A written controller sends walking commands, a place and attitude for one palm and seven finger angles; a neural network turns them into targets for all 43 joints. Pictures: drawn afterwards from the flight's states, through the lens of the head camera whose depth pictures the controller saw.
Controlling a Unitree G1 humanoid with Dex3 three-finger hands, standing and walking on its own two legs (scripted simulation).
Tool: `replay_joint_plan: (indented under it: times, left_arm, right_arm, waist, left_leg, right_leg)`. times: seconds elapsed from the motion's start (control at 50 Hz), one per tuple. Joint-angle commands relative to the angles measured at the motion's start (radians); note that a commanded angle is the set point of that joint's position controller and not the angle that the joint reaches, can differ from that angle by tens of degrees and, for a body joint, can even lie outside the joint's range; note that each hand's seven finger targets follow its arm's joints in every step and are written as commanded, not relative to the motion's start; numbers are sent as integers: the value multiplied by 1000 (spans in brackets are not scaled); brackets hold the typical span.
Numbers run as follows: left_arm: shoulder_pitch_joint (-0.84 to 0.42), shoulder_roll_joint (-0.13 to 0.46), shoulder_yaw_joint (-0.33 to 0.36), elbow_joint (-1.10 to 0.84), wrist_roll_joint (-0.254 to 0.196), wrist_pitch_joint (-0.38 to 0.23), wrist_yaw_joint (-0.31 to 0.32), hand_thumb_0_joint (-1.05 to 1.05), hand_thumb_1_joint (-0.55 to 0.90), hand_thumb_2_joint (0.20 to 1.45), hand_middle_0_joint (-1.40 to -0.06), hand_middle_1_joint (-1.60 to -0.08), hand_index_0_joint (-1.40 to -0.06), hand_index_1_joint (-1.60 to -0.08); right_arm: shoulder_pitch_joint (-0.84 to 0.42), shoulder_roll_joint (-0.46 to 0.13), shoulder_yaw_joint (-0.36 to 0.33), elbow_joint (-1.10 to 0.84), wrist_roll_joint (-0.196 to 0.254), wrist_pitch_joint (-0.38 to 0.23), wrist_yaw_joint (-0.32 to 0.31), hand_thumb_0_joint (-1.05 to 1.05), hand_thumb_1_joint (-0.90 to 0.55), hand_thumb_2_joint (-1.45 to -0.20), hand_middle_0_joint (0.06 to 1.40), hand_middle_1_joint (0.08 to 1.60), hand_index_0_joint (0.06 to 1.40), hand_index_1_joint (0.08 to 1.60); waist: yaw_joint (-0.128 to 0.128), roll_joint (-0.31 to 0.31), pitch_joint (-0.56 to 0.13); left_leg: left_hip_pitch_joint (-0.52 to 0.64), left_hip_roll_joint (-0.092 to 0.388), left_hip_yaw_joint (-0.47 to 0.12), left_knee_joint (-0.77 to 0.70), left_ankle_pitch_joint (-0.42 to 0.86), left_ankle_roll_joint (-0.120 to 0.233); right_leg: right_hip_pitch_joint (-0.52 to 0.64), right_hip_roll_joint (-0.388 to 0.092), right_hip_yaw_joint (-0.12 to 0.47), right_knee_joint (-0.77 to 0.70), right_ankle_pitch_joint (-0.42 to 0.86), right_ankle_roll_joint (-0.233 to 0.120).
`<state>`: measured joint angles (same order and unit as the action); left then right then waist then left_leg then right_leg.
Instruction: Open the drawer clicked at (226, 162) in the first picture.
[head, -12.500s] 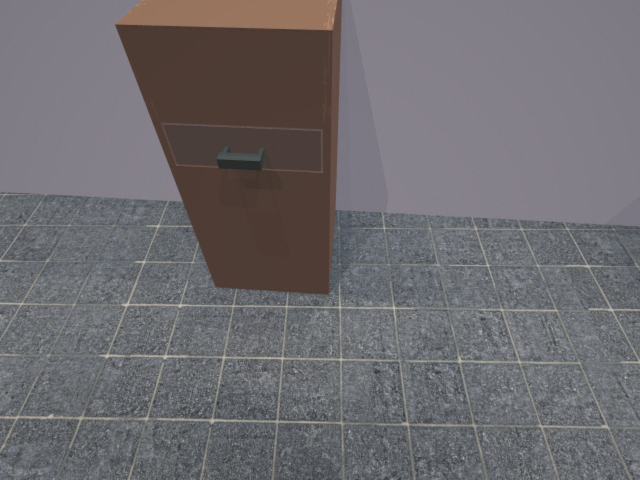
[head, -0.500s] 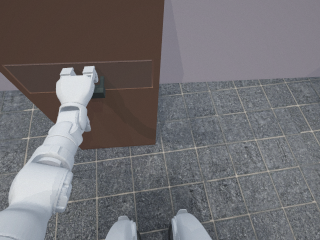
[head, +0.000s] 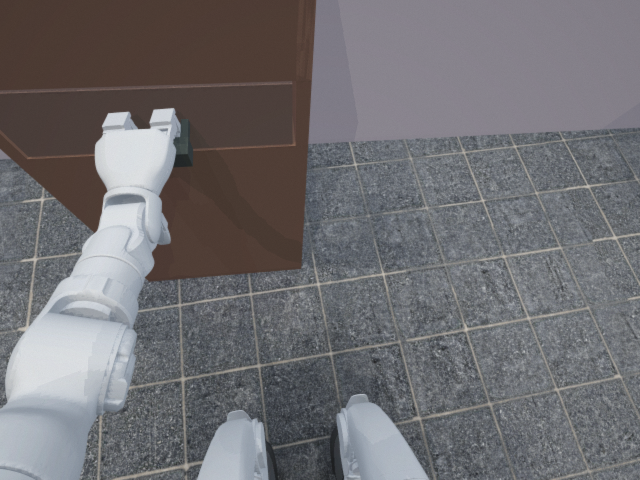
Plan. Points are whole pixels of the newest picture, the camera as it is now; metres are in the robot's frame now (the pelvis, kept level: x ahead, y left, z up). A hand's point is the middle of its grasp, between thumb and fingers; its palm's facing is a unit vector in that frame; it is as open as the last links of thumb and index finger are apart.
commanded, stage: lower the fingers behind the handle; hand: left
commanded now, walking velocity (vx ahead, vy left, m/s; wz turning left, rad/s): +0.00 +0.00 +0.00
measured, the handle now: (150, 140) +0.57 +0.17 -0.01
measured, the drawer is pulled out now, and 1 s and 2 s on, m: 0.00 0.00 0.08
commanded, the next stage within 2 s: close the thumb around the handle in 0.24 s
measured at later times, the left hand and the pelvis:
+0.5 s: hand (154, 178) +0.52 +0.17 -0.03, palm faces -0.04 -0.03 -1.00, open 13.2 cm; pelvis +0.00 +0.00 +0.00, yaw +0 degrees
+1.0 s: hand (154, 177) +0.52 +0.17 -0.03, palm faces -0.06 -0.01 -1.00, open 6.1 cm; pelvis +0.01 +0.00 +0.01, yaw +0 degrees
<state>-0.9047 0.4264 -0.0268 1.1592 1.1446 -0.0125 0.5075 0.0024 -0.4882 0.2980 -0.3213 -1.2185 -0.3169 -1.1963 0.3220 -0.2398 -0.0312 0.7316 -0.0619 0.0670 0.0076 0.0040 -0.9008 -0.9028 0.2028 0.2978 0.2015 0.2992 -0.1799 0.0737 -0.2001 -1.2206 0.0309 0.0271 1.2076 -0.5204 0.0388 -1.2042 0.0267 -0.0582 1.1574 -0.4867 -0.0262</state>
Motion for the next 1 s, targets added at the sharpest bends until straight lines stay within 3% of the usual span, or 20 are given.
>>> replay_joint_plan:
  times: [0.0, 0.02, 0.06, 0.1, 0.16, 0.2, 0.22, 0.28, 0.32, 0.38, 0.42, 0.48, 0.62, 0.66, 0.82, 0.88, 0.92, 0.98]
  left_arm:
    - [-438, 270, 59, -131, -21, 73, 33, 0, -500, 300, -300, -1200, -300, -1200]
    - [-461, 267, 48, -137, -24, 79, 28, 0, -500, 300, -300, -1200, -300, -1200]
    - [-432, 286, 54, -99, -29, 92, 9, 0, -500, 300, -300, -1200, -300, -1200]
    - [-466, 268, 32, -113, -33, 83, -8, 0, -500, 300, -300, -1200, -300, -1200]
    - [-450, 278, 36, -101, -27, 64, -24, 0, -500, 300, -300, -1200, -300, -1200]
    - [-439, 279, 45, -126, -25, 45, -27, 0, -500, 300, -300, -1200, -300, -1200]
    - [-429, 244, 26, -132, -26, 37, -26, 0, -500, 300, -300, -1200, -300, -1200]
    - [-419, 226, 29, -136, -24, 20, -17, 0, -500, 300, -300, -1200, -300, -1200]
    - [-423, 234, 35, -153, -18, 15, -4, 0, -500, 300, -300, -1200, -300, -1200]
    - [-454, 191, 12, -150, -17, 24, 16, 0, -332, 372, -312, -1218, -312, -1218]
    - [-451, 229, 40, -166, -17, 32, 25, 0, -220, 420, -320, -1230, -320, -1230]
    - [-453, 186, 13, -149, -23, 52, 25, 0, -52, 492, -332, -1248, -332, -1248]
    - [-434, 179, 4, -140, -24, 66, 10, 0, 340, 660, -360, -1290, -360, -1290]
    - [-422, 152, -15, -142, -27, 62, 4, 0, 452, 708, -368, -1302, -368, -1302]
    - [-395, 186, 10, -147, -22, 29, -3, 0, 900, 900, -400, -1350, -400, -1350]
    - [-392, 142, -12, -139, -23, 30, 3, 0, 900, 900, -400, -1350, -400, -1350]
    - [-412, 195, 23, -156, -25, 30, 9, 0, 900, 900, -400, -1350, -400, -1350]
    - [-441, 168, -2, -150, -32, 45, 9, 0, 900, 900, -400, -1350, -400, -1350]
  right_arm:
    - [182, -185, -56, -30, 7, -3, -10, 0, -900, -900, 200, 300, 200, 300]
    - [177, -182, -54, -31, 9, -4, -11, 0, -900, -900, 200, 300, 200, 300]
    - [174, -185, -46, -34, 14, -1, -16, 0, -900, -900, 200, 300, 200, 300]
    - [174, -183, -45, -41, 16, -7, -21, 0, -900, -900, 200, 300, 200, 300]
    - [181, -182, -42, -41, 16, -12, -27, 0, -900, -900, 200, 300, 200, 300]
    - [183, -181, -44, -46, 13, -14, -28, 0, -900, -900, 200, 300, 200, 300]
    - [184, -177, -48, -47, 12, -17, -26, 0, -900, -900, 200, 300, 200, 300]
    - [189, -174, -52, -43, 10, -20, -22, 0, -900, -900, 200, 300, 200, 300]
    - [194, -178, -56, -40, 9, -20, -20, 0, -900, -900, 200, 300, 200, 300]
    - [193, -175, -62, -31, 7, -21, -15, 0, -900, -900, 200, 300, 200, 300]
    - [199, -181, -64, -27, 4, -18, -13, 0, -900, -900, 200, 300, 200, 300]
    - [193, -176, -64, -24, 4, -14, -9, 0, -900, -900, 200, 300, 200, 300]
    - [194, -174, -62, -21, 6, -7, -11, 0, -900, -900, 200, 300, 200, 300]
    - [192, -170, -62, -25, 7, -8, -11, 0, -900, -900, 200, 300, 200, 300]
    - [191, -166, -59, -25, 4, -11, -14, 0, -900, -900, 200, 300, 200, 300]
    - [190, -162, -63, -26, 3, -12, -10, 0, -900, -900, 200, 300, 200, 300]
    - [195, -171, -64, -25, 2, -10, -13, 0, -900, -900, 200, 300, 200, 300]
    - [196, -165, -64, -21, 5, -10, -12, 0, -900, -900, 200, 300, 200, 300]
  waist:
    - [-19, 42, -528]
    - [-24, 51, -520]
    - [-20, 15, -492]
    - [-33, 37, -489]
    - [-30, 22, -472]
    - [-20, 42, -492]
    - [-23, 47, -500]
    - [-23, 30, -496]
    - [-19, 45, -507]
    - [-34, 54, -499]
    - [-22, 76, -540]
    - [-31, 67, -525]
    - [-32, 53, -502]
    - [-34, 45, -497]
    - [-22, 38, -486]
    - [-29, 42, -481]
    - [-31, 24, -512]
    - [-42, 25, -508]
  left_leg:
    - [386, -34, -57, -122, 379, 10]
    - [380, -35, -52, -125, 364, 12]
    - [348, -38, -50, -135, 333, 15]
    - [347, -37, -47, -136, 317, 18]
    - [331, -37, -49, -133, 315, 20]
    - [356, -35, -52, -130, 338, 17]
    - [370, -34, -55, -130, 347, 16]
    - [378, -31, -60, -122, 375, 13]
    - [389, -29, -63, -121, 379, 10]
    - [421, -25, -73, -120, 393, 6]
    - [445, -25, -73, -119, 423, 3]
    - [451, -26, -72, -122, 434, 2]
    - [445, -27, -64, -134, 426, 5]
    - [441, -30, -58, -138, 420, 8]
    - [396, -34, -45, -125, 423, 11]
    - [417, -33, -50, -120, 449, 8]
    - [403, -32, -47, -112, 439, 11]
    - [405, -36, -49, -116, 435, 11]
  right_leg:
    - [288, 27, 29, -151, 329, -4]
    - [295, 27, 33, -159, 325, -2]
    - [317, 26, 33, -167, 307, -2]
    - [304, 25, 36, -172, 295, -1]
    - [302, 25, 36, -168, 290, -2]
    - [292, 25, 35, -160, 304, -4]
    - [282, 26, 31, -160, 306, -5]
    - [272, 27, 30, -151, 320, -6]
    - [263, 28, 26, -148, 315, -6]
    - [225, 30, 21, -149, 305, -8]
    - [245, 29, 21, -146, 330, -8]
    - [248, 31, 20, -152, 342, -8]
    - [275, 30, 23, -169, 357, -7]
    - [289, 31, 25, -177, 363, -6]
    - [318, 27, 34, -163, 402, -6]
    - [292, 29, 30, -160, 406, -8]
    - [316, 28, 36, -157, 417, -3]
    - [322, 27, 35, -161, 418, -3]
